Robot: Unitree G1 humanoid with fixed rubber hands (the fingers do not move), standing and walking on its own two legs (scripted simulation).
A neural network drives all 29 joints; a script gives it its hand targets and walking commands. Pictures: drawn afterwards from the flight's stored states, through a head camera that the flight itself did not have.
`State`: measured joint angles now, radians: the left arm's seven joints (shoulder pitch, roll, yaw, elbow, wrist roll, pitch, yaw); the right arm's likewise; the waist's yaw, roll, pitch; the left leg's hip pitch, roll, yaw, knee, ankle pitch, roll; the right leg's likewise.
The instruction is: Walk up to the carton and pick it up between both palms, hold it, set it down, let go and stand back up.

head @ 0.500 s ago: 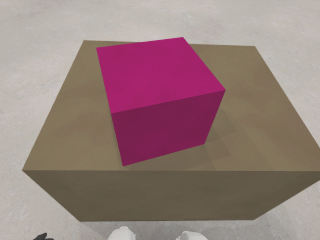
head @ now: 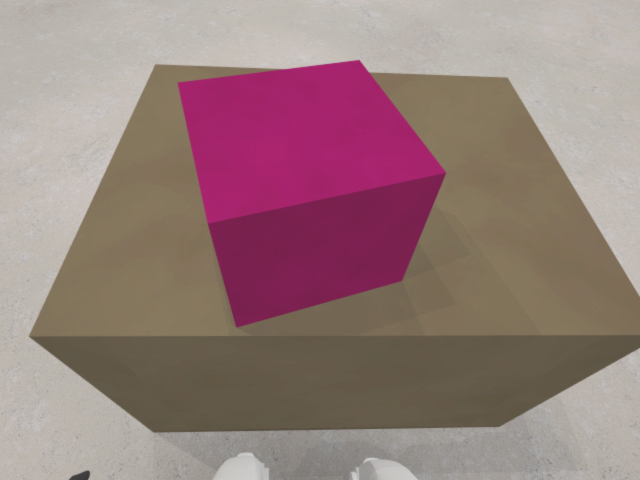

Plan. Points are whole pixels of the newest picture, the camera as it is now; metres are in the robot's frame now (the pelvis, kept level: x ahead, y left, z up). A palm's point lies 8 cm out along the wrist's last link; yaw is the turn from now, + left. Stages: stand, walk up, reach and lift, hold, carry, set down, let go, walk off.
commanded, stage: walk up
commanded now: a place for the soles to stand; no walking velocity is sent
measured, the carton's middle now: (299, 190) +0.52 +0.04 +0.03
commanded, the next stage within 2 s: reach and lift in 1.66 s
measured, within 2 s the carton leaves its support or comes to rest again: neither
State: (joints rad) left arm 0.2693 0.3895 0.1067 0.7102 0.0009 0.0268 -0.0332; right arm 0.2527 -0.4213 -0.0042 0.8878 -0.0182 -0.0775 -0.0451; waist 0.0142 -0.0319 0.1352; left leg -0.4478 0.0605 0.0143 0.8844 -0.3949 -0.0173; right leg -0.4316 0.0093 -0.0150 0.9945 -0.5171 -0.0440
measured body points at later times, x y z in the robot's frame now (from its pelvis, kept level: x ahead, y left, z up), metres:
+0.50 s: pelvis +0.02 -0.03 -0.01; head +0.07 -0.03 +0.44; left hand +0.10 +0.29 -0.11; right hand +0.12 -0.35 -0.11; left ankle +0.07 +0.12 -0.69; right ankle +0.04 -0.13 -0.69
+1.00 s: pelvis +0.03 -0.02 -0.01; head +0.06 +0.00 +0.44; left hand +0.12 +0.31 -0.11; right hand +0.12 -0.34 -0.11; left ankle +0.08 +0.12 -0.69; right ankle +0.07 -0.13 -0.69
